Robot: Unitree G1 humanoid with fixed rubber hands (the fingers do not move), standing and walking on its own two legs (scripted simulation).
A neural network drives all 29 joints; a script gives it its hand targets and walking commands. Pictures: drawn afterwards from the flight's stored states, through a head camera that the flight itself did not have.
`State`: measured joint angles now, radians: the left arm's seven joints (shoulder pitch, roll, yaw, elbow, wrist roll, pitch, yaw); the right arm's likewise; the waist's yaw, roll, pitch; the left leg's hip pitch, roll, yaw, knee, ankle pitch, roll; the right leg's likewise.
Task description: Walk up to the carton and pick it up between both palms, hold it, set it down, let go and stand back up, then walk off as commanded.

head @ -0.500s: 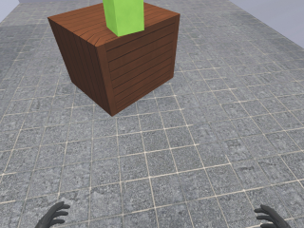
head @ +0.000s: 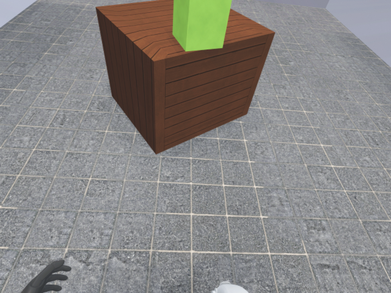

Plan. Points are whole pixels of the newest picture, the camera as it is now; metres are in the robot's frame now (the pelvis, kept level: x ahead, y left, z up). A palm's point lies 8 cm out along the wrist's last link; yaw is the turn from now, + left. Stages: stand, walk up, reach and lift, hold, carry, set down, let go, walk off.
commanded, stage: walk up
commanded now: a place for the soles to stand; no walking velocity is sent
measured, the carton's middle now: (199, 16) +1.33 -0.03 +0.03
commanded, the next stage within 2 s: none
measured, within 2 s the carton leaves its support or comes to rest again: neither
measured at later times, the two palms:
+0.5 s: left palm (75, 225) +0.29 +0.28 -0.09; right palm (341, 204) +0.35 -0.39 -0.06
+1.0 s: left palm (132, 180) +0.41 +0.17 -0.07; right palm (329, 132) +0.63 -0.47 -0.05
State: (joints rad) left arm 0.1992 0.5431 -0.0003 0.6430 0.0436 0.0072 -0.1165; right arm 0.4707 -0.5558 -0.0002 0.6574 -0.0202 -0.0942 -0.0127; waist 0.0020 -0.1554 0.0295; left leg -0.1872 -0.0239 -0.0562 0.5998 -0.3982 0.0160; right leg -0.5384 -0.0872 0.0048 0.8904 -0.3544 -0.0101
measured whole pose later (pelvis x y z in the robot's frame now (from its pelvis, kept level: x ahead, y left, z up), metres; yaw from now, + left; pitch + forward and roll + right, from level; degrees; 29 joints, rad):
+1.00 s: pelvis +0.40 -0.18 +0.00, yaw +18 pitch +0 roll +1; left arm 0.23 0.50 0.00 0.64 0.04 0.01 -0.08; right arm 0.28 -0.55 0.00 0.69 -0.01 -0.09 -0.08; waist 0.04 -0.04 0.08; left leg -0.58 0.02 -0.04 1.07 -0.43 0.02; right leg -0.30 -0.04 -0.17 0.66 -0.37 -0.06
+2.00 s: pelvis +0.67 -0.43 -0.04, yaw +24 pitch -1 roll +4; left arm 0.22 0.52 0.00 0.64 0.05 0.06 -0.09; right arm 0.45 -0.60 0.00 0.70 -0.01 -0.08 -0.14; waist 0.05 -0.11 0.10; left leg -0.50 0.11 -0.05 0.95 -0.46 0.02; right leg -0.51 -0.09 -0.03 0.98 -0.48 -0.03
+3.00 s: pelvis +0.73 -0.50 -0.01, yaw +33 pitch -2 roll +1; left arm 0.23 0.45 0.00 0.67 0.02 -0.05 0.02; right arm 0.25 -0.49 0.00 0.70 -0.01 -0.01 0.00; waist 0.04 0.05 0.08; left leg -0.38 -0.01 -0.09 0.80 -0.41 0.02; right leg -0.35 -0.05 -0.09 0.74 -0.36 -0.04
